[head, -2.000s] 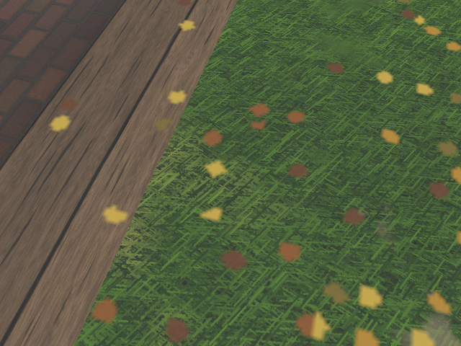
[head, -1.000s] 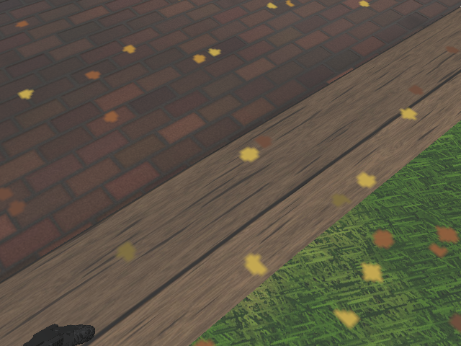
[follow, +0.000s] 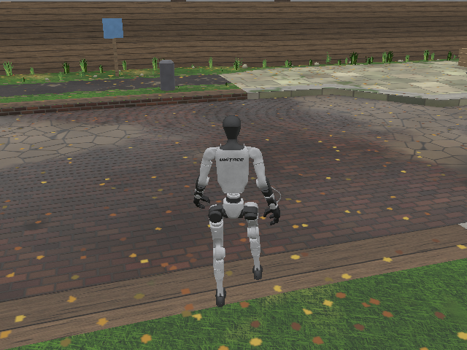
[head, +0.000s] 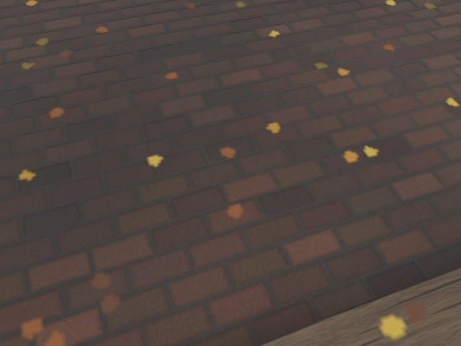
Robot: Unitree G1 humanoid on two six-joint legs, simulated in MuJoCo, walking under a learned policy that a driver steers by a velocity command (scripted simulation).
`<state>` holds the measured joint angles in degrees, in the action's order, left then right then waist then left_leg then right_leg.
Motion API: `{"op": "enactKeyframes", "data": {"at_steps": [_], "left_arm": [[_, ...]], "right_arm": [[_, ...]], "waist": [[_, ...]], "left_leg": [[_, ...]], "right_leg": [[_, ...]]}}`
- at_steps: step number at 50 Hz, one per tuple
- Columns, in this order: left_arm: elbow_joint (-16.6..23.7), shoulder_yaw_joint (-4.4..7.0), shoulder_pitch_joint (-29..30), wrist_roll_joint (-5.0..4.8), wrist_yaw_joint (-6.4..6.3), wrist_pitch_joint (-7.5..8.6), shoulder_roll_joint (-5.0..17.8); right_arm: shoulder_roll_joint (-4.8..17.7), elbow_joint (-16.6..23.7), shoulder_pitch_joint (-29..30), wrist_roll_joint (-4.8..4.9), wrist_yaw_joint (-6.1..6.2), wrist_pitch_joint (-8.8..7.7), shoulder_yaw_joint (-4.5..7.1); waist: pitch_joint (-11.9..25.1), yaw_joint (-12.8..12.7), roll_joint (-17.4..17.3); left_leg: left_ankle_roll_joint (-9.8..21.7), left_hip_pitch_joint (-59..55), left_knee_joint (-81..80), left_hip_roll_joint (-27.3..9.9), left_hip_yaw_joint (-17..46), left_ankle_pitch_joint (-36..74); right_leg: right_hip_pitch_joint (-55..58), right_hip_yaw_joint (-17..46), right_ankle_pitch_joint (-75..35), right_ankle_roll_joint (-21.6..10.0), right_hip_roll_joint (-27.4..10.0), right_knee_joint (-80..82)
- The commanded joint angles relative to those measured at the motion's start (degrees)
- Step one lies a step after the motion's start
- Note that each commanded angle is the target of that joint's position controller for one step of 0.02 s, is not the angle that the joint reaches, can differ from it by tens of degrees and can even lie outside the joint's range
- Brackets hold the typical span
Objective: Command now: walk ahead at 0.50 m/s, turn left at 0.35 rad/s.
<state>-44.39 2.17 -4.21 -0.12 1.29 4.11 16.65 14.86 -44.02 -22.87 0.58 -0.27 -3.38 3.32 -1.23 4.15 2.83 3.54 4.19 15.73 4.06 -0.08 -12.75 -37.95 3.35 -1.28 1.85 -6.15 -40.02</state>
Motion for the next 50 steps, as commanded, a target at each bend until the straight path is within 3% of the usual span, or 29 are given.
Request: {"op": "enactKeyframes", "data": {"at_steps": [1,6,7,8,9,10,11,13,14,17,21,24,27,30,31,33,35,36,37,39,41,42,43,44,45,46,48,49,50], "left_arm": [[4.36,0.28,6.09,-0.3,0.88,1.4,2.98],[4.96,1.7,4.49,-0.14,1.53,2.78,6.42],[3.45,2.6,-0.93,0.01,1.16,2.92,7.78],[2.26,3.57,-8.93,0.52,0.86,3.16,10.45],[1.23,4.85,-15.98,1.04,0.5,2.81,14.8],[-0.1,4.51,-18.8,0.04,1.04,2.11,12.81],[0.35,3.25,-15.95,-0.56,0.84,1.74,8.19],[1.18,2.21,-8.24,0.56,0.58,1.29,4.95],[1.1,1.99,-5.93,1.16,0.59,1.48,3.6],[-0.23,2.71,-4.32,0.8,0.36,2.47,4.43],[-2.6,4.08,-6.07,1.1,-0.26,2.22,8.0],[-2.04,4.12,-6.22,1.75,-0.78,2.28,8.25],[-3.11,4.43,-10.18,-0.62,-0.17,1.43,8.83],[-2.96,4.97,-11.47,-0.86,-0.2,0.43,9.89],[-4.44,5.01,-16.33,-1.2,-1.06,0.31,8.66],[-5.45,5.17,-22.75,-0.26,-1.97,-0.07,7.64],[-5.69,5.0,-24.25,0.41,-3.54,-0.19,7.07],[-5.36,4.92,-22.93,0.52,-4.12,0.08,7.17],[-2.23,4.44,-15.89,1.19,-5.0,-0.28,7.28],[-1.79,5.3,-14.33,0.57,-4.07,-0.03,9.92],[-0.49,5.01,-11.09,-2.07,-2.07,-0.25,10.67],[-1.02,4.62,-10.16,-3.66,-1.22,-0.59,9.69],[-2.16,4.35,-8.83,-3.8,-1.21,-0.5,8.1],[-3.46,3.87,-9.71,-2.06,-2.14,-0.14,4.18],[-0.44,2.47,-21.73,0.06,-2.0,1.47,0.0],[1.87,2.26,-22.39,-0.27,-2.23,2.83,3.13],[4.87,2.01,-11.27,-3.02,-3.75,3.6,3.77],[4.32,1.93,-11.12,-3.95,-4.25,3.2,4.66],[4.07,2.59,-10.78,-3.26,-4.51,2.72,7.12]], "right_arm": [[10.71,2.36,-0.61,0.64,0.78,-0.53,2.95],[11.37,0.66,-2.12,0.55,1.72,1.07,3.54],[10.34,0.98,-1.55,0.34,1.79,1.41,3.19],[8.13,2.07,-1.28,-0.21,1.73,1.66,2.25],[3.18,3.26,-7.55,0.07,1.76,1.21,0.86],[3.04,3.63,-9.47,1.2,1.56,0.5,0.53],[8.85,3.45,-4.84,2.31,1.56,0.54,2.21],[9.81,4.76,1.76,1.52,1.99,1.28,2.77],[8.67,4.59,1.3,1.02,2.01,1.97,2.97],[6.08,4.86,1.12,0.86,2.18,3.88,2.78],[3.72,7.37,5.79,0.05,0.94,3.44,1.89],[5.95,6.7,5.35,-0.21,-0.1,2.87,2.98],[6.4,9.09,9.83,0.58,-0.84,4.22,3.18],[6.5,11.9,14.92,0.43,-1.71,4.93,3.19],[6.08,12.78,18.11,1.18,-2.14,4.88,3.48],[5.27,15.21,25.69,2.24,-2.97,4.12,3.55],[2.56,15.98,28.81,2.34,-3.7,2.14,2.22],[2.77,15.7,28.08,2.52,-4.03,1.4,2.24],[3.61,14.96,27.97,2.86,-5.57,1.02,2.0],[1.18,10.47,21.08,1.85,-6.54,1.22,2.27],[6.38,2.71,2.87,2.24,-4.5,2.51,5.33],[8.95,-1.55,-6.07,1.32,-2.87,3.35,6.68],[13.32,-5.0,-11.73,-0.32,-1.53,3.56,8.05],[17.14,-6.62,-12.64,-1.88,-0.62,3.47,7.96],[20.4,-4.18,-6.84,-3.3,-1.14,1.4,5.87],[18.46,-3.33,-6.68,-1.25,-2.04,1.36,5.8],[15.67,-5.06,-3.64,1.7,-1.74,1.55,5.27],[13.75,-2.29,2.3,0.41,-2.25,0.2,4.17],[10.89,-0.09,8.08,-0.8,-2.49,-1.59,2.9]], "waist": [[-2.74,-0.36,-5.77],[-1.9,-2.95,-8.59],[1.41,-5.61,-8.44],[9.46,-8.99,-6.2],[19.52,-8.89,5.67],[23.27,-8.83,16.83],[14.29,-9.62,9.47],[3.57,-7.08,2.53],[2.01,-5.18,3.79],[0.26,-3.6,3.5],[1.19,-4.54,0.5],[3.71,-4.49,-2.45],[0.41,-6.8,0.09],[-3.1,-8.05,1.64],[-4.01,-10.27,3.53],[-8.57,-14.78,2.24],[-10.99,-15.52,2.96],[-11.77,-14.45,3.09],[-13.65,-12.44,-2.83],[-6.37,-9.99,-3.14],[2.09,-0.52,-1.22],[6.6,4.69,-0.57],[7.23,9.45,-5.05],[2.39,9.68,-14.34],[14.48,-1.76,-22.01],[24.64,-0.47,-19.73],[17.63,-0.88,-7.04],[13.38,-3.06,-1.96],[9.23,-5.48,1.0]], "left_leg": [[9.01,5.37,-4.73,-14.25,10.08,8.84],[6.7,-0.9,2.99,-16.43,15.56,14.23],[5.32,-0.61,8.52,-14.06,14.49,18.48],[3.41,4.34,20.61,-10.24,12.06,14.38],[-0.82,23.37,42.04,-2.9,6.25,-2.73],[-1.84,35.18,54.64,-0.91,8.06,-21.36],[-1.74,40.29,59.73,-4.18,9.68,-17.77],[-1.85,37.28,56.55,-8.19,7.3,-9.6],[-1.82,34.01,53.31,-10.07,7.86,-7.4],[-1.89,29.68,46.93,-11.89,7.1,-4.12],[-2.39,30.76,37.34,-12.22,5.43,7.21],[-2.57,30.61,42.35,-11.63,3.98,16.71],[-1.6,38.43,44.14,-12.14,3.76,10.42],[-1.14,40.19,42.57,-11.06,0.07,4.59],[-1.12,48.92,42.53,-13.36,6.68,8.9],[-1.64,64.75,40.36,-12.61,7.42,6.08],[-1.76,69.3,38.02,-13.56,7.34,3.76],[-1.75,67.24,36.54,-14.1,6.28,5.37],[-2.62,53.87,21.33,-14.11,3.07,21.47],[-2.81,18.32,21.17,-6.88,-1.94,39.23],[-0.86,3.67,20.17,-4.71,-3.17,38.49],[0.77,-7.52,14.88,-4.29,-4.92,43.49],[3.12,-19.49,8.61,-6.03,-4.42,47.63],[6.21,-24.2,10.78,-9.37,3.27,47.34],[10.69,-35.46,28.43,-14.13,13.53,70.51],[16.98,-36.48,25.34,-17.6,21.64,60.16],[18.5,-22.93,5.43,-21.07,38.65,6.17],[18.43,-12.47,2.47,-24.97,47.25,-3.12],[18.06,-0.97,2.84,-26.68,47.6,0.86]], "right_leg": [[5.11,-1.01,-5.15,0.16,2.63,6.8],[11.25,-0.89,2.9,-2.87,4.37,12.73],[18.76,-1.84,3.0,-4.2,4.88,14.01],[32.61,2.01,1.0,-6.77,-0.29,10.94],[54.79,20.56,9.51,-13.76,-13.07,11.22],[59.68,39.43,26.33,-17.61,-17.71,21.1],[53.22,34.42,34.5,-14.93,-16.48,23.74],[36.6,19.16,21.17,-12.41,-12.62,25.82],[31.67,13.91,15.65,-11.84,-10.78,26.82],[26.73,5.06,7.41,-12.33,-9.61,30.69],[30.42,-3.49,-4.73,-13.4,-8.97,30.82],[33.18,-7.67,-12.37,-13.94,-10.39,25.61],[39.01,-7.43,-9.82,-14.46,-12.38,22.4],[41.27,-9.21,-13.17,-12.88,-13.33,19.05],[50.29,-7.0,-8.34,-10.75,-16.07,17.13],[61.63,-5.33,0.21,-8.83,-18.13,16.07],[62.64,-4.7,2.28,-7.6,-20.07,14.29],[59.15,-6.13,2.18,-6.83,-20.41,13.7],[45.64,-13.73,7.94,-3.99,-16.24,13.64],[25.65,-19.82,14.44,-3.19,-12.13,12.33],[29.41,-20.33,1.57,-2.18,-10.41,-4.21],[29.16,-20.3,-4.05,-0.44,-9.46,-18.24],[20.36,-18.64,11.95,2.82,-6.41,-38.43],[5.57,-13.98,51.49,5.22,1.11,-64.98],[-6.95,-2.74,55.93,4.8,0.49,-76.28],[-8.33,2.13,50.77,4.93,-0.04,-74.68],[-17.15,-0.04,39.44,3.75,0.21,-67.52],[-17.04,2.73,30.85,1.39,-1.27,-63.35],[-12.73,6.9,23.34,-0.42,-2.91,-51.25]]}}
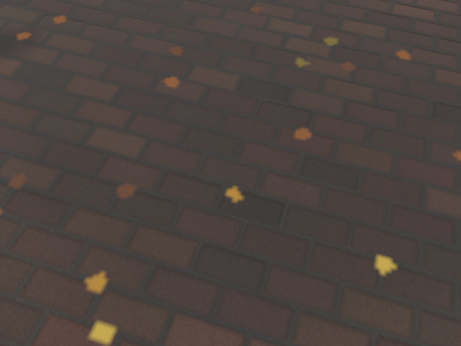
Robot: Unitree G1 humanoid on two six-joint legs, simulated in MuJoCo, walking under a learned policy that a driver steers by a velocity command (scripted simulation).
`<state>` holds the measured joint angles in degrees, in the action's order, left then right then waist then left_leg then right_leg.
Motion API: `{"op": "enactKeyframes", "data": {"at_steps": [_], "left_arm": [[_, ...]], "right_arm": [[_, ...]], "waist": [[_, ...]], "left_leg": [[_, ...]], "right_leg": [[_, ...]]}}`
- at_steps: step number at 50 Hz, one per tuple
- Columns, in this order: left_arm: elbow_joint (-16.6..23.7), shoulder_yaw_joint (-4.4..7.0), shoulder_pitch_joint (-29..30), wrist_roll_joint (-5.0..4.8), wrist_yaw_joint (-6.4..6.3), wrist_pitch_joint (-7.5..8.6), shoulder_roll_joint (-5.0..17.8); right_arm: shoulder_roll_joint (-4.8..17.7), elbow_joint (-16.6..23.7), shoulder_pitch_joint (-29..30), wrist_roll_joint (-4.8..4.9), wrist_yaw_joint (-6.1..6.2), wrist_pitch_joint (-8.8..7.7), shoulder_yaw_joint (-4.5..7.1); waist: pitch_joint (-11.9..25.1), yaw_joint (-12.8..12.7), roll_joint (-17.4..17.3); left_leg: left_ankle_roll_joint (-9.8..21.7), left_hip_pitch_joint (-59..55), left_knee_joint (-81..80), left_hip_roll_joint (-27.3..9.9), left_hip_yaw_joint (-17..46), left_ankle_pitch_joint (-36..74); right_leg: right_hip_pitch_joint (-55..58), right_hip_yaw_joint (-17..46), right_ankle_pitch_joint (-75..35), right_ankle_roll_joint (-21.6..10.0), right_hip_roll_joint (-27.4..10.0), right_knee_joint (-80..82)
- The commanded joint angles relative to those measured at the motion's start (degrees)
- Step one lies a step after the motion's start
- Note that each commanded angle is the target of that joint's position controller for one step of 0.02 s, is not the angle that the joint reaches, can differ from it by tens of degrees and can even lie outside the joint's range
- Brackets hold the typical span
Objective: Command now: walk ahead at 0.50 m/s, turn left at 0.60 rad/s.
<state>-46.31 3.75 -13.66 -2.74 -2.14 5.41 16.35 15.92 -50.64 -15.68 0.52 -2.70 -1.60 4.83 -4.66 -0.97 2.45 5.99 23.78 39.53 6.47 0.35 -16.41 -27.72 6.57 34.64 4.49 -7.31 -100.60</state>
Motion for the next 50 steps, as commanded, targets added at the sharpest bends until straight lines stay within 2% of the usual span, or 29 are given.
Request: {"op": "enactKeyframes", "data": {"at_steps": [1,2,3,5,7,9,11,13,14,15,16,17,18,20,21,23,27,30,33,36,37,38,39,40,41,42,43,45,50], "left_arm": [[5.28,1.14,-1.59,0.97,-1.13,0.57,7.72],[5.85,1.31,-0.05,2.7,-0.89,-0.16,6.72],[7.31,0.98,2.65,3.9,-0.74,-0.2,5.71],[8.58,0.22,7.05,4.85,0.19,0.41,3.87],[9.23,-0.29,11.58,3.81,1.13,0.7,2.18],[10.83,-0.21,15.41,2.7,1.62,0.26,2.07],[12.0,0.19,17.73,2.44,2.4,0.69,3.02],[11.64,0.68,15.44,2.38,3.07,1.32,3.8],[10.31,1.28,10.32,2.69,3.09,1.6,4.77],[8.18,2.14,0.98,3.32,3.07,1.84,6.61],[6.1,3.57,-8.75,4.35,3.04,1.83,11.3],[3.07,3.81,-13.5,2.87,3.6,1.24,10.11],[3.97,2.47,-9.71,1.66,3.49,1.05,5.92],[4.89,1.61,-1.46,2.55,3.15,0.3,3.85],[5.13,1.32,0.26,2.92,3.3,0.46,3.34],[5.06,1.2,1.14,2.9,3.71,0.34,3.45],[3.53,2.54,-1.82,1.53,2.36,-0.04,7.74],[1.97,2.81,-5.9,0.83,1.89,-0.56,8.39],[0.76,2.76,-8.98,0.67,1.74,-1.3,8.16],[0.83,2.37,-8.82,0.95,1.26,-2.01,7.37],[1.62,1.65,-7.5,1.36,1.27,-1.9,5.28],[3.21,0.2,-7.37,2.69,1.28,-1.62,0.73],[5.43,-0.09,-12.82,0.63,1.1,-0.88,-0.02],[3.95,1.23,-11.72,0.0,0.84,-0.88,5.71],[4.48,1.77,-8.06,0.15,1.0,-1.21,7.14],[4.26,1.83,-7.12,0.52,0.98,-1.64,6.16],[4.81,2.0,-5.56,1.05,1.12,-1.89,5.72],[5.78,1.8,-4.44,0.85,1.84,-2.58,3.69],[9.15,0.85,1.28,1.05,2.9,-3.17,1.64]], "right_arm": [[8.39,6.82,4.62,-1.41,0.12,-4.01,0.92],[7.96,6.32,6.28,-0.4,1.22,-3.83,0.66],[8.57,6.15,6.65,-0.54,2.54,-3.58,0.66],[7.58,5.66,4.34,-0.56,4.49,-3.27,0.52],[7.28,4.65,-0.2,0.29,5.02,-2.89,0.71],[6.89,2.95,-4.08,1.17,4.97,-2.39,0.72],[5.55,1.58,-7.48,1.49,4.91,-1.97,0.7],[6.06,1.36,-7.47,0.78,5.14,-1.21,0.96],[5.82,2.01,-6.26,0.49,4.96,-1.05,0.89],[4.62,3.06,-4.38,0.09,4.51,-1.06,0.37],[0.91,3.07,-10.87,0.15,4.12,-1.55,-0.64],[0.91,2.4,-12.64,1.24,3.6,-2.0,-1.19],[6.4,3.78,-6.82,1.85,3.31,-2.46,0.19],[5.81,6.9,3.57,0.87,3.07,-2.76,0.17],[5.56,7.12,4.1,-0.08,3.15,-2.68,0.45],[3.05,6.69,2.08,-0.31,2.99,-2.46,0.0],[0.61,8.83,9.15,-1.29,2.75,-3.16,-1.59],[1.54,9.76,14.42,-0.43,2.27,-3.85,-1.75],[3.04,10.77,17.49,0.14,1.97,-4.67,-1.48],[5.76,8.98,11.75,0.41,2.08,-5.36,-0.16],[8.06,7.55,5.06,-0.15,2.53,-5.57,0.82],[12.38,6.01,-5.12,-0.7,3.09,-5.37,1.97],[14.82,4.56,-6.85,-0.86,2.63,-4.57,2.63],[9.53,5.52,-4.02,-0.47,2.3,-4.71,1.4],[6.43,6.01,-1.17,-0.3,2.29,-4.83,0.52],[4.74,6.32,2.18,-0.66,2.15,-4.9,-0.14],[3.36,6.08,4.26,-0.88,2.13,-4.78,-0.48],[3.11,5.3,5.26,-1.25,2.28,-4.98,-0.43],[6.24,3.32,4.59,-0.97,2.91,-5.05,0.4]], "waist": [[8.64,-2.03,-0.47],[4.63,-3.27,-0.95],[2.95,-3.16,-5.25],[3.37,-0.98,-7.71],[4.69,2.45,-6.61],[4.16,4.15,-5.88],[2.83,5.09,-6.13],[3.03,3.34,-8.77],[5.56,0.47,-9.09],[11.46,-4.1,-7.68],[21.24,-4.37,3.55],[24.79,-4.7,16.55],[14.11,-5.35,9.11],[2.54,-2.5,-0.43],[2.65,-0.82,-0.39],[4.14,1.4,1.75],[5.1,0.03,2.03],[5.49,-1.81,2.51],[5.25,-2.26,3.15],[6.87,1.79,3.71],[10.13,5.26,2.5],[18.0,8.96,-7.54],[21.19,5.78,-22.99],[15.53,6.34,-14.45],[10.54,6.15,-11.49],[8.25,4.57,-8.64],[6.18,3.6,-8.64],[4.49,2.26,-9.28],[3.11,2.31,-5.94]], "left_leg": [[14.59,-12.46,-19.69,-27.68,43.48,9.52],[12.68,-2.81,-21.6,-22.16,33.31,12.99],[12.05,1.46,-22.14,-18.49,27.58,19.24],[9.99,5.22,-21.23,-11.78,17.19,27.54],[7.85,3.79,-21.36,-9.69,14.37,25.41],[7.18,-2.87,-19.83,-11.5,17.08,20.59],[6.47,-10.6,-17.08,-13.22,19.83,17.31],[5.55,-16.36,-13.71,-14.42,21.19,23.23],[4.55,-16.85,-9.36,-12.63,20.0,32.5],[2.8,-12.73,1.19,-9.87,17.54,35.35],[-0.92,2.42,21.29,-3.08,13.0,20.02],[-3.24,14.64,35.59,1.51,10.09,-15.13],[-2.72,22.87,39.14,-2.19,11.79,-14.6],[-2.35,21.74,32.9,-7.66,6.97,-6.48],[-2.54,17.54,27.65,-9.91,6.6,-3.58],[-3.52,11.34,21.24,-10.83,4.98,-2.35],[-5.99,6.36,2.59,-9.74,2.72,6.5],[-7.7,2.47,-6.01,-7.31,2.29,15.21],[-7.63,-0.72,-10.95,-6.52,3.03,15.06],[-5.33,-12.08,-15.65,-6.94,2.69,12.0],[-3.28,-22.05,-15.64,-10.79,5.74,10.16],[0.25,-36.27,-15.62,-22.62,17.19,8.08],[7.67,-43.62,-21.34,-31.85,38.89,-4.94],[7.0,-38.8,-23.13,-29.49,37.13,-10.44],[5.01,-33.77,-23.76,-26.84,28.67,-6.12],[4.07,-29.03,-25.14,-24.34,22.89,0.54],[3.83,-25.73,-26.34,-22.84,18.63,5.66],[3.25,-21.49,-28.44,-21.03,11.97,13.09],[4.07,-20.11,-30.74,-20.52,1.54,23.76]], "right_leg": [[-19.36,4.33,-13.17,-3.4,-2.67,14.29],[-13.47,3.22,-16.76,-1.55,-3.49,25.76],[-9.89,1.33,-20.15,-0.06,-2.48,33.4],[-1.62,-1.91,-33.05,1.38,0.35,48.7],[5.1,-5.6,-43.87,1.19,5.39,59.82],[3.26,-5.33,-41.96,0.44,6.96,64.85],[0.18,-4.8,-38.85,-1.96,7.09,69.22],[1.08,-5.31,-34.09,-5.0,7.55,71.15],[8.02,-6.68,-33.14,-7.0,8.89,72.51],[21.58,-3.8,-34.91,-10.07,5.84,70.95],[42.81,15.03,-29.7,-18.89,-6.42,71.43],[49.59,37.8,-12.56,-24.7,-15.08,82.21],[44.0,37.58,-0.35,-22.3,-14.1,84.95],[26.76,22.74,-8.74,-18.78,-9.24,87.54],[21.45,19.15,-14.35,-17.42,-6.99,88.6],[16.33,14.67,-21.52,-17.15,-4.28,90.16],[13.19,7.91,-29.09,-17.79,-2.89,91.58],[13.65,6.51,-29.49,-16.6,-2.06,90.44],[15.36,8.99,-26.77,-15.37,-2.96,87.7],[13.9,10.55,-24.56,-12.5,-1.53,81.14],[9.02,8.46,-25.24,-10.48,1.49,72.45],[-0.21,1.99,-13.0,-7.64,6.48,53.11],[-15.73,-1.16,-0.91,-6.56,9.48,38.61],[-19.59,1.99,-4.42,-6.32,5.73,31.85],[-20.46,1.66,-9.46,-6.37,4.36,30.86],[-18.31,1.23,-13.52,-5.78,2.74,31.77],[-17.61,1.06,-16.07,-5.48,1.57,33.8],[-15.12,0.03,-19.24,-5.08,0.12,35.82],[-15.4,-1.68,-29.48,-3.83,0.25,47.45]]}}
Over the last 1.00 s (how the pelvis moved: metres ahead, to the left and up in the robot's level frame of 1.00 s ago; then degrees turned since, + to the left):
0.51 0.22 -0.18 34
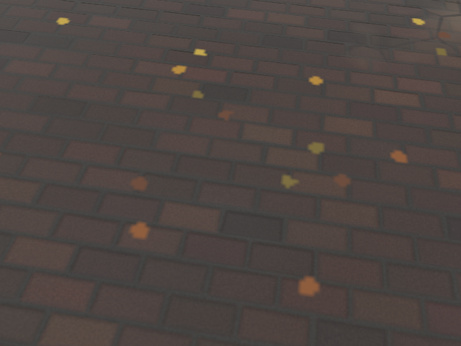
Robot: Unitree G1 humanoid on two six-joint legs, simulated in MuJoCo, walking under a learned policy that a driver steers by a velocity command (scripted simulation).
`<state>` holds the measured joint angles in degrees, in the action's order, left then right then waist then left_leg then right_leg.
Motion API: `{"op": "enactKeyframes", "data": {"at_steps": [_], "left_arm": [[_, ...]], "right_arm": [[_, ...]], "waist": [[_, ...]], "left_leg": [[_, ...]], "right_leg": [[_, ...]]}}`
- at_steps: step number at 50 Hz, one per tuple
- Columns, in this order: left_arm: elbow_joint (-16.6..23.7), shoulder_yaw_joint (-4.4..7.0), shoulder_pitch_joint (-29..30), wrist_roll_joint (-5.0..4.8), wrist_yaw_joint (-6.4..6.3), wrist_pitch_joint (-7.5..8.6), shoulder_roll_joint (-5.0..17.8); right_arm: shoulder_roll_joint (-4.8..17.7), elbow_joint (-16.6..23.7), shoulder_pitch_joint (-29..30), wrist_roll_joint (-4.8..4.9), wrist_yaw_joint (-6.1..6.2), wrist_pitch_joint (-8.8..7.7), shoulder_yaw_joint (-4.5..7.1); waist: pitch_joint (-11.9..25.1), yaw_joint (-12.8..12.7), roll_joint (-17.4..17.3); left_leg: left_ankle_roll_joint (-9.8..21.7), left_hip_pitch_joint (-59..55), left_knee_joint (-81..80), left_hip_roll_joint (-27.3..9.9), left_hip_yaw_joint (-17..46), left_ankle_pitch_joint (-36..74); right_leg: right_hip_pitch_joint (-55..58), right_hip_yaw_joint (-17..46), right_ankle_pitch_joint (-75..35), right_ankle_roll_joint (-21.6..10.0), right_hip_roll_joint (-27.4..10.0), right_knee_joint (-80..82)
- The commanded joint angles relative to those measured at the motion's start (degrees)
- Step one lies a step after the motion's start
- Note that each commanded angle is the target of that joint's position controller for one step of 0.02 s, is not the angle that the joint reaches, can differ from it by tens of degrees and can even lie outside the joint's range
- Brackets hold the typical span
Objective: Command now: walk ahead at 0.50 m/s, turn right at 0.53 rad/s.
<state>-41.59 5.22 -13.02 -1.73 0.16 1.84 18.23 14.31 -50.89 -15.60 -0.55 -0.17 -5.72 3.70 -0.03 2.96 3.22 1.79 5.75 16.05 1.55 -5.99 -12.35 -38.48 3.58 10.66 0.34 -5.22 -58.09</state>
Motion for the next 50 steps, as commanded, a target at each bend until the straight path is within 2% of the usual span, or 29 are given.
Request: {"op": "enactKeyframes", "data": {"at_steps": [1,5,8,10,11,12,13,14,15,16,17,18,19,21,23,27,30,33,35,36,37,38,39,40,41,42,43,45,50], "left_arm": [[5.0,-0.89,2.23,0.07,0.98,0.51,-0.48],[8.27,-1.67,9.93,0.45,2.52,0.7,-0.85],[10.46,-1.28,12.26,0.4,3.45,0.47,0.69],[10.43,-0.19,8.82,0.67,3.61,-0.01,3.06],[9.06,0.98,2.78,0.61,3.48,-0.24,5.16],[6.51,2.76,-6.76,0.47,2.63,-0.59,8.2],[5.2,4.04,-12.03,0.16,1.24,-1.21,13.36],[7.4,3.56,-9.58,0.25,1.52,-0.26,15.41],[7.44,2.24,-9.93,0.64,1.78,0.36,10.56],[7.24,1.65,-7.59,0.84,1.74,0.98,8.86],[7.47,1.32,-3.88,0.8,1.69,1.32,7.82],[8.11,0.76,-1.0,1.15,1.54,1.52,6.13],[8.81,0.43,0.36,1.74,1.35,1.59,5.51],[8.61,0.49,0.43,1.39,0.93,1.9,5.73],[7.96,0.89,-0.92,1.18,0.08,1.88,7.03],[6.39,1.25,-4.26,0.69,-0.88,1.16,7.96],[4.93,1.45,-7.04,0.25,-0.93,0.86,8.25],[4.38,1.39,-7.52,0.26,-1.19,0.42,7.54],[4.5,0.94,-6.42,0.54,-1.25,0.07,6.06],[4.62,-0.17,-7.01,0.94,-1.09,0.26,2.99],[5.4,-1.35,-12.02,0.72,-0.99,0.62,-0.58],[5.59,-1.65,-16.08,-0.37,-1.18,1.01,0.6],[4.73,-0.56,-12.84,-0.68,-1.22,1.02,5.63],[5.48,-0.25,-7.27,-0.15,-1.18,0.89,6.82],[6.35,-0.33,-3.87,0.6,-1.14,1.02,6.26],[6.76,-0.24,-2.36,1.03,-0.93,1.15,5.53],[6.76,-0.4,-2.74,0.89,-0.63,1.21,4.47],[6.53,-0.93,-3.19,0.89,-0.24,1.21,2.52],[8.52,-2.48,5.03,1.42,0.36,2.07,-0.06]], "right_arm": [[8.36,3.39,4.54,0.21,0.49,-0.81,1.57],[10.76,1.97,1.07,0.98,0.68,-0.16,1.92],[12.41,1.1,-0.71,1.66,0.78,0.97,2.34],[14.56,1.4,-0.76,1.96,1.27,1.8,2.94],[15.28,1.64,-0.59,1.91,1.54,2.36,3.14],[14.61,2.09,-0.09,1.81,1.78,2.43,2.79],[9.39,3.82,-2.93,-0.4,1.47,1.87,1.17],[6.05,6.41,-5.04,-0.49,0.36,-0.31,-0.56],[11.52,7.58,1.94,1.47,-0.54,-1.9,0.89],[11.45,9.21,5.18,2.57,-0.79,-2.71,0.7],[10.24,8.81,5.3,1.63,-0.26,-2.9,0.49],[10.8,8.35,4.5,0.63,0.16,-2.43,0.92],[10.85,8.29,3.3,0.34,0.12,-1.61,1.11],[9.46,8.72,2.72,-0.25,0.25,-0.36,0.97],[7.95,10.08,6.09,-0.68,0.48,0.19,0.47],[5.77,12.56,15.0,-0.21,-0.12,-0.16,-0.65],[6.98,14.19,18.53,0.79,-0.77,-0.66,-0.43],[9.39,14.61,17.75,1.08,-1.26,-1.37,0.57],[10.53,12.91,11.16,1.0,-1.1,-1.9,1.53],[12.24,11.94,5.03,0.0,-0.8,-2.25,2.26],[16.43,11.21,-2.18,-1.34,-0.45,-2.25,3.21],[16.8,8.41,-6.71,-0.11,-1.21,-1.39,3.82],[11.94,9.31,-4.36,1.01,-1.44,-1.2,2.49],[9.68,9.77,-1.75,0.82,-1.31,-0.7,1.78],[8.62,9.91,0.58,0.28,-1.25,-0.39,1.26],[7.4,9.68,1.89,-0.06,-1.12,-0.32,0.78],[6.95,9.47,2.4,-0.32,-1.0,-0.37,0.51],[7.13,8.66,1.84,0.26,-0.91,-0.65,0.52],[10.85,6.7,-0.47,1.22,-0.45,-0.23,1.3]], "waist": [[-1.89,-1.18,-6.72],[-3.75,1.3,-5.52],[-3.6,0.56,-6.41],[-0.17,-2.52,-8.97],[3.19,-6.22,-9.05],[7.76,-11.38,-7.0],[12.79,-10.57,4.4],[21.56,-6.54,11.54],[19.5,-10.36,4.05],[11.42,-9.06,1.56],[6.68,-5.94,-4.1],[4.45,-3.86,-3.73],[3.68,-2.27,-2.14],[3.0,-1.36,-1.57],[1.5,-1.97,-1.41],[0.07,-5.56,0.6],[-0.22,-6.9,1.65],[0.07,-5.75,3.31],[1.9,-2.23,4.61],[7.08,0.35,2.87],[15.42,0.5,-7.97],[18.04,-0.05,-22.13],[10.61,1.15,-14.62],[4.98,1.48,-10.15],[1.44,0.71,-7.82],[-0.29,-0.41,-7.97],[-0.63,-1.58,-9.11],[-0.03,-2.34,-9.85],[-1.15,-0.19,-7.72]], "left_leg": [[7.85,-1.72,-7.52,-14.92,5.7,19.82],[6.73,-4.46,-6.77,-15.5,0.68,22.08],[5.23,-9.81,-2.15,-17.06,-1.96,33.66],[4.12,-11.98,6.41,-17.12,-3.96,52.37],[3.37,-10.69,15.4,-16.47,-4.82,57.48],[1.44,-3.01,28.54,-14.36,-5.82,52.09],[-1.25,16.92,48.66,-9.01,-6.13,15.54],[-2.78,34.3,64.1,1.69,5.73,-22.0],[-1.83,40.24,65.84,-1.87,12.79,-18.43],[-0.88,41.25,62.06,-3.98,11.7,-13.24],[-1.11,38.39,56.52,-6.3,11.41,-9.5],[-1.68,34.57,51.97,-7.8,11.36,-7.44],[-2.28,31.23,50.28,-8.43,11.65,-6.15],[-4.19,29.1,46.0,-8.19,10.56,-4.6],[-5.83,29.4,39.43,-7.3,9.67,0.6],[-6.27,24.47,21.59,-3.8,9.15,15.74],[-5.74,21.89,15.98,-2.21,10.27,17.47],[-3.99,19.73,12.34,-1.79,11.72,11.33],[-1.55,11.76,9.42,-1.7,9.93,8.9],[1.25,1.11,9.84,-5.91,12.77,8.11],[8.14,-18.38,9.12,-17.68,29.79,2.49],[14.02,-24.69,2.23,-24.78,51.4,-13.6],[12.47,-19.71,-0.14,-23.08,49.53,-21.99],[10.42,-13.4,-0.16,-20.71,40.98,-18.51],[9.84,-7.24,-1.21,-18.26,34.88,-12.0],[9.67,-3.25,-2.37,-16.38,30.7,-6.47],[9.45,-0.48,-3.51,-14.94,27.73,-2.71],[10.45,1.18,-5.21,-13.96,23.85,2.94],[10.59,1.68,-7.7,-13.05,15.82,11.52]], "right_leg": [[-3.34,0.3,-8.62,0.05,-1.55,8.68],[-0.61,-3.91,-13.46,-1.74,0.0,18.7],[1.1,-6.48,-8.07,-4.29,2.07,21.82],[8.35,-9.69,-1.69,-6.64,5.93,21.66],[16.53,-10.61,-0.54,-8.26,8.13,22.89],[31.71,-8.93,-4.11,-10.55,9.2,26.54],[51.09,10.21,-4.58,-15.63,-2.71,26.91],[63.03,43.28,4.87,-26.29,-14.66,36.98],[61.36,39.96,7.14,-23.02,-13.29,40.42],[53.16,31.46,3.9,-20.56,-11.09,40.91],[44.03,25.36,-1.87,-18.66,-8.36,41.41],[37.59,21.08,-7.87,-17.64,-6.54,42.16],[33.11,19.46,-10.84,-17.54,-5.4,43.42],[28.0,16.77,-15.08,-18.09,-4.3,44.85],[24.64,13.64,-15.89,-17.57,-2.67,45.46],[21.66,10.69,-8.81,-13.55,0.91,44.25],[23.66,14.39,-4.32,-12.55,-0.49,42.18],[28.57,19.87,-2.3,-11.55,-2.37,37.11],[29.04,20.11,-4.53,-9.78,-1.17,31.89],[26.67,16.93,-5.34,-7.85,1.64,22.57],[12.35,9.88,6.08,-3.87,8.11,4.53],[-1.02,6.03,23.43,-1.74,10.06,-9.56],[-6.14,8.01,20.23,-1.36,7.24,-14.71],[-6.79,6.22,15.76,-1.29,5.34,-15.53],[-5.78,4.96,12.55,-1.31,3.98,-13.23],[-4.23,4.74,10.04,-1.42,2.3,-10.03],[-1.64,4.09,8.59,-1.44,1.24,-7.78],[0.08,2.11,7.35,-1.0,0.44,-3.7],[1.62,-0.91,-4.66,0.15,-0.23,13.68]]}}
Over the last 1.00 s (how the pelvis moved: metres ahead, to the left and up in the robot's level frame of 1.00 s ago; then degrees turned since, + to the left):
0.56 0.08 0.03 -5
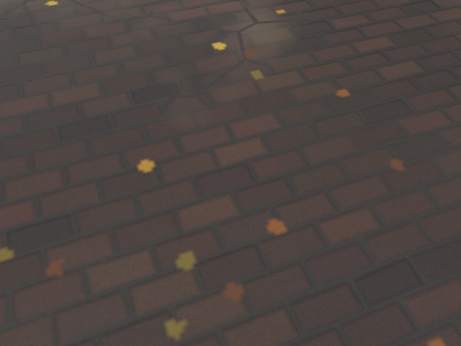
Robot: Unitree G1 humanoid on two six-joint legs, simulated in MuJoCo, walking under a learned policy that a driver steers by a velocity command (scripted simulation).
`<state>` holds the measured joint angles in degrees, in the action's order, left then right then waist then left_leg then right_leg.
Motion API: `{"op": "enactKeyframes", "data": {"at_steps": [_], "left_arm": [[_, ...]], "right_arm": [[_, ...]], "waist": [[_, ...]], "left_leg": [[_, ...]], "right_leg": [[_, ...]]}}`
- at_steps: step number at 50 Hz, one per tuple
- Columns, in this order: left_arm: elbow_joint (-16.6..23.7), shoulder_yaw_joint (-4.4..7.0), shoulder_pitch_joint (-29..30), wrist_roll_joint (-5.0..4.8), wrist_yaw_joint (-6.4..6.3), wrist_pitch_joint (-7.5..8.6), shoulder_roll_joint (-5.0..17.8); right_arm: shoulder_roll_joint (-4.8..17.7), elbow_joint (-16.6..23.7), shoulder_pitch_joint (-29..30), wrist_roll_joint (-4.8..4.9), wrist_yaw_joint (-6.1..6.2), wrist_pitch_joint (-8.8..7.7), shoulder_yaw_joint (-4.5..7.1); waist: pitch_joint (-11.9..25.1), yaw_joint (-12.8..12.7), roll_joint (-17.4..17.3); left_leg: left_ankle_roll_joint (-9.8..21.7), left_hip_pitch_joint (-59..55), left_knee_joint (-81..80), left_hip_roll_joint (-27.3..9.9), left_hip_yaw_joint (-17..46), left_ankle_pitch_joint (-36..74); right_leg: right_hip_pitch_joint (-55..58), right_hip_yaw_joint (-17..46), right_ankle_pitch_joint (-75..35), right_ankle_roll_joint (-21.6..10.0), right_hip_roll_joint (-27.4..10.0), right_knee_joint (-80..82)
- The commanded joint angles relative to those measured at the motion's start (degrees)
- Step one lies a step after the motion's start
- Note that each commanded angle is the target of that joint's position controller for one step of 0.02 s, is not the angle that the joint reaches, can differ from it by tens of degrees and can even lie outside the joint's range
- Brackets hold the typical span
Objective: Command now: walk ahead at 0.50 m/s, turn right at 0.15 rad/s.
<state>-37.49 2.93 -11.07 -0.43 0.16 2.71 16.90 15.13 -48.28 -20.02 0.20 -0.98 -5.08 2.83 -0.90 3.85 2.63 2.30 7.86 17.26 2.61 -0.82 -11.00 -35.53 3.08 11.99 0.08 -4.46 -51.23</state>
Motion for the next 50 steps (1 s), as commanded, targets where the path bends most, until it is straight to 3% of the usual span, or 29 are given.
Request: {"op": "enactKeyframes", "data": {"at_steps": [1,4,7,9,10,11,12,13,14,15,16,17,19,21,26,31,34,35,36,37,38,39,40,41,42,43,45,48,50], "left_arm": [[4.7,-0.33,4.87,-0.02,0.57,1.39,1.1],[5.78,-0.32,9.59,-0.61,1.2,1.73,1.57],[7.0,0.01,12.01,-0.83,1.89,2.01,2.66],[6.06,0.86,8.01,-0.56,1.96,2.17,4.33],[3.92,2.05,1.43,-0.19,1.62,2.06,6.36],[1.86,3.29,-7.94,0.2,1.02,1.83,9.41],[1.06,4.63,-14.18,1.03,0.58,1.3,15.65],[0.43,3.76,-15.79,0.25,0.73,1.05,12.29],[0.47,2.6,-12.03,-0.02,0.87,1.18,9.55],[0.87,2.03,-8.38,-0.03,0.93,1.24,7.96],[0.82,1.56,-5.34,0.3,1.2,1.36,6.53],[0.92,1.16,-3.23,0.71,1.39,1.72,5.25],[0.33,1.31,-1.71,0.61,1.52,2.45,5.17],[-0.93,1.69,-2.33,0.47,1.31,3.09,6.23],[-3.96,2.17,-6.2,0.05,0.31,2.69,8.17],[-7.73,2.6,-11.39,-0.71,-0.07,1.61,9.63],[-9.04,2.95,-11.58,-0.81,-0.49,0.62,10.38],[-9.1,3.0,-10.7,-0.79,-0.62,0.29,10.79],[-9.1,2.6,-10.34,-0.59,-0.75,-0.04,9.96],[-7.95,1.45,-10.7,0.43,-0.99,-0.01,7.59],[-6.77,-0.58,-17.8,0.49,-0.4,1.16,1.0],[-7.73,0.11,-15.22,-0.19,-0.12,2.39,4.75],[-6.13,1.25,-9.9,-1.79,0.29,3.07,8.47],[-5.27,1.11,-6.4,-1.79,0.15,3.29,8.16],[-5.0,1.23,-4.49,-0.88,-0.07,3.16,7.59],[-5.32,1.41,-5.46,-0.47,-0.18,2.61,6.89],[-6.26,1.05,-7.59,-0.27,-0.28,1.4,4.63],[-4.83,0.76,-3.22,0.28,-0.59,0.79,3.64],[-4.05,0.48,0.48,0.38,-0.34,1.11,2.94]], "right_arm": [[10.45,3.66,3.21,0.66,0.39,-0.67,2.18],[11.25,1.99,-0.24,1.13,0.32,-0.02,2.16],[12.04,0.7,-1.91,1.45,0.44,0.9,2.32],[13.03,0.45,-0.99,1.56,0.73,1.56,2.54],[12.33,0.48,-0.93,1.53,0.86,1.73,2.24],[10.23,1.46,-0.43,0.65,0.98,1.55,1.27],[4.66,3.57,-4.95,-0.28,0.79,0.45,-0.65],[6.27,3.03,-4.38,0.21,0.56,-0.69,-0.45],[10.56,4.23,-0.1,1.69,0.16,-1.2,0.88],[10.35,4.99,3.34,1.89,0.1,-1.29,0.82],[9.67,5.15,4.83,1.04,0.23,-1.09,0.86],[9.13,4.86,4.21,0.45,0.34,-0.53,1.08],[6.78,4.1,2.35,0.35,0.35,0.64,0.67],[6.06,4.86,4.5,-0.02,0.63,1.28,0.53],[4.14,7.49,14.84,-0.03,-0.17,0.53,-0.38],[4.99,10.45,22.37,0.63,-1.56,-0.1,-0.47],[6.43,10.79,21.14,0.48,-2.07,-0.39,-0.01],[7.52,10.0,17.68,0.36,-1.95,-0.48,0.58],[9.71,7.69,10.02,0.19,-1.51,-0.45,1.86],[13.39,5.61,0.01,-0.24,-0.91,-0.29,3.12],[18.5,4.55,-4.46,-0.48,-0.76,0.21,4.4],[13.23,4.62,-5.3,0.38,-0.85,0.36,2.96],[11.08,5.03,-1.28,0.46,-0.7,0.35,2.12],[10.0,5.75,2.68,0.23,-0.59,0.4,1.78],[8.43,6.0,5.55,-0.17,-0.7,0.36,1.36],[7.12,6.26,7.25,-0.79,-0.77,0.07,0.93],[6.97,5.88,8.06,-0.63,-0.9,-0.54,1.02],[8.79,4.35,6.58,-0.36,-0.29,-0.95,1.6],[9.33,3.51,5.28,-0.18,0.17,-0.65,1.73]], "waist": [[-0.54,-0.45,-7.09],[-1.29,1.26,-7.11],[-2.09,0.82,-7.65],[0.03,-2.65,-7.86],[4.27,-6.01,-6.81],[11.19,-10.28,-4.72],[19.5,-10.0,8.63],[22.55,-10.65,11.61],[13.6,-10.09,7.33],[8.19,-8.72,4.41],[4.28,-7.1,1.96],[2.63,-5.06,2.62],[2.14,-2.94,3.27],[0.82,-2.61,2.12],[-1.72,-5.86,0.37],[-3.41,-8.12,0.22],[-2.04,-6.43,1.3],[0.19,-4.2,1.88],[5.16,-0.44,1.14],[13.53,3.33,-2.5],[21.25,0.74,-17.1],[22.55,2.86,-15.63],[13.47,2.35,-12.08],[8.23,0.81,-7.97],[4.23,-0.67,-6.01],[3.07,-2.72,-7.35],[2.83,-4.48,-8.12],[0.39,-4.22,-6.43],[-0.46,-3.16,-5.87]], "left_leg": [[9.6,-0.25,-8.83,-13.64,9.17,10.8],[8.8,-1.73,-7.97,-14.3,7.89,11.48],[7.69,-6.01,-5.73,-16.65,8.61,13.82],[6.2,-7.16,-0.28,-16.42,7.19,23.94],[4.88,-5.62,7.73,-14.03,4.71,31.58],[2.8,2.12,20.68,-11.45,2.33,26.73],[-1.66,24.68,43.36,-3.14,-1.61,3.24],[-1.64,33.01,52.31,-1.35,5.48,-21.76],[-1.02,37.89,55.73,-4.78,6.29,-18.87],[-0.74,37.55,53.98,-7.24,4.68,-13.74],[-1.12,35.76,50.67,-8.73,4.04,-10.04],[-1.48,32.3,47.9,-10.2,4.54,-7.22],[-2.58,28.08,45.52,-10.54,4.08,-4.34],[-3.66,29.37,41.28,-10.67,3.9,-0.14],[-3.78,27.95,22.47,-8.92,2.54,15.39],[-1.92,28.17,14.01,-7.13,2.55,15.19],[0.3,24.86,11.59,-5.74,1.56,8.56],[1.38,19.18,10.55,-4.08,-0.14,7.12],[3.04,8.14,9.68,-2.58,-1.64,7.77],[6.27,-8.94,12.68,-9.7,5.68,11.14],[15.79,-30.07,8.48,-23.27,32.56,-0.77],[15.88,-30.79,1.61,-24.22,42.29,-8.36],[13.16,-23.82,0.23,-22.63,34.32,-10.22],[11.72,-15.69,-0.96,-20.53,27.81,-6.64],[11.24,-8.42,-2.87,-18.45,23.12,-1.84],[10.72,-3.5,-4.61,-16.76,19.78,2.07],[11.49,1.23,-7.47,-15.48,15.85,6.52],[12.22,2.44,-10.06,-15.15,11.39,11.25],[11.05,1.62,-10.54,-13.9,8.31,12.36]], "right_leg": [[0.14,-1.07,-8.55,0.51,-0.5,10.18],[3.07,-2.33,-12.21,0.4,0.97,16.3],[4.01,-2.38,-8.93,-1.5,1.79,20.12],[11.52,-3.93,-7.21,-3.46,3.5,23.35],[21.65,-5.12,-7.58,-5.0,4.84,24.84],[36.66,-0.17,-8.59,-7.67,-0.17,22.86],[57.94,23.81,-2.32,-16.08,-15.06,24.5],[58.83,38.17,4.81,-18.75,-18.26,32.05],[52.08,31.5,8.01,-16.38,-16.34,33.39],[44.4,24.3,5.47,-14.93,-13.74,34.6],[37.36,19.6,1.13,-14.28,-11.43,36.62],[32.16,16.14,-3.1,-13.64,-9.59,38.5],[26.8,12.16,-8.04,-14.17,-8.23,41.45],[25.32,8.73,-12.01,-14.69,-7.83,43.09],[25.88,2.11,-13.59,-12.28,-5.6,44.08],[33.62,2.77,-12.87,-11.37,-8.98,41.48],[38.66,3.25,-20.88,-9.82,-10.52,36.82],[38.98,2.28,-29.68,-8.95,-9.59,32.46],[37.08,0.01,-36.46,-7.51,-6.77,23.32],[27.49,-2.34,-27.09,-5.48,-3.8,8.06],[3.27,-4.03,4.17,-0.9,6.49,-13.97],[-3.85,4.15,21.46,-1.33,6.65,-20.77],[-8.52,3.89,18.0,-2.04,3.44,-22.92],[-7.89,1.86,12.72,-2.21,0.47,-20.65],[-6.22,1.0,9.04,-1.87,-1.3,-17.1],[-2.52,1.46,6.22,-1.63,-2.91,-14.64],[1.35,0.91,4.12,-0.59,-3.5,-12.14],[-1.81,0.48,-2.36,1.08,-4.1,-4.72],[-2.22,-0.02,-9.13,1.37,-3.73,2.87]]}}
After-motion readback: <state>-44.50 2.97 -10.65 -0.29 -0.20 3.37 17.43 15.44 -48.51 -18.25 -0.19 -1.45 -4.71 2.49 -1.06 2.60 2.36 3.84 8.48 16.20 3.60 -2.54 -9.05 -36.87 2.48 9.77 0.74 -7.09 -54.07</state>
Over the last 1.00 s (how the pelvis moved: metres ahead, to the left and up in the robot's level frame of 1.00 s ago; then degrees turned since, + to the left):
0.55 -0.11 0.00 -30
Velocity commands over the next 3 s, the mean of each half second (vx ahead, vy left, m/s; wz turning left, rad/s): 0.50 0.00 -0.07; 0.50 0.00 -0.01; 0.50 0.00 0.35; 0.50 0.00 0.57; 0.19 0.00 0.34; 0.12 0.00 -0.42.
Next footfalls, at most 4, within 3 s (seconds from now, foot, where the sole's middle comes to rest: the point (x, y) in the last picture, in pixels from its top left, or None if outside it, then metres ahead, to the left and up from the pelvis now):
0.22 right None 0.28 -0.15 -0.78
0.74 left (191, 316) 0.58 0.09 -0.78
1.24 right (263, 231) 0.86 -0.16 -0.78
1.76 left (170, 186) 1.07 0.16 -0.78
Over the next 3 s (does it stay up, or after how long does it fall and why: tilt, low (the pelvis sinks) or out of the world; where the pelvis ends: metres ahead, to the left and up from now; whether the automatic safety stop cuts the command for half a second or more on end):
stays up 1.30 0.15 -0.02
